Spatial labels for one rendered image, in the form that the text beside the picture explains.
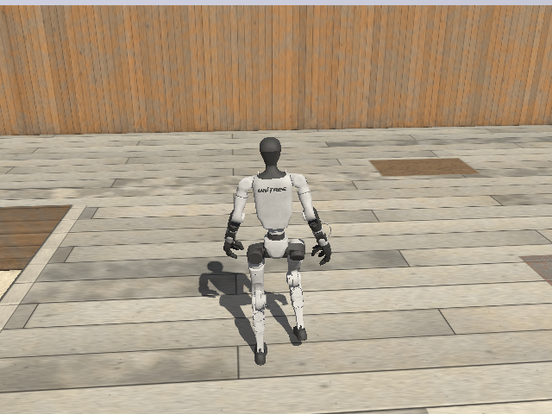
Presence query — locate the robot right foot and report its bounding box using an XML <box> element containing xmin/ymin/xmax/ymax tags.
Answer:
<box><xmin>293</xmin><ymin>325</ymin><xmax>307</xmax><ymax>341</ymax></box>

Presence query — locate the left robot forearm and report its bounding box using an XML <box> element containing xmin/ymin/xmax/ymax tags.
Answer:
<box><xmin>224</xmin><ymin>210</ymin><xmax>240</xmax><ymax>243</ymax></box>

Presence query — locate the robot left hand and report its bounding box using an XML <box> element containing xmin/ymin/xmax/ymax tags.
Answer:
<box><xmin>223</xmin><ymin>240</ymin><xmax>244</xmax><ymax>259</ymax></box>

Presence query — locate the right robot forearm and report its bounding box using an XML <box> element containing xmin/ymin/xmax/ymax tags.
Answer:
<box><xmin>308</xmin><ymin>207</ymin><xmax>329</xmax><ymax>247</ymax></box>

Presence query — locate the right robot upper arm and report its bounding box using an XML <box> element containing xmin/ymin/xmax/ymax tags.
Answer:
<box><xmin>290</xmin><ymin>173</ymin><xmax>316</xmax><ymax>222</ymax></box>

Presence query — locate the robot left shin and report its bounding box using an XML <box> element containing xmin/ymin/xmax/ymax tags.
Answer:
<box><xmin>252</xmin><ymin>294</ymin><xmax>265</xmax><ymax>353</ymax></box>

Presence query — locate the left robot upper arm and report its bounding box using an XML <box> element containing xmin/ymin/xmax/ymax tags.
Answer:
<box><xmin>231</xmin><ymin>175</ymin><xmax>254</xmax><ymax>223</ymax></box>

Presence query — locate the robot right hand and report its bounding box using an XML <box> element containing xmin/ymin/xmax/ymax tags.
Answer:
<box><xmin>311</xmin><ymin>243</ymin><xmax>332</xmax><ymax>266</ymax></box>

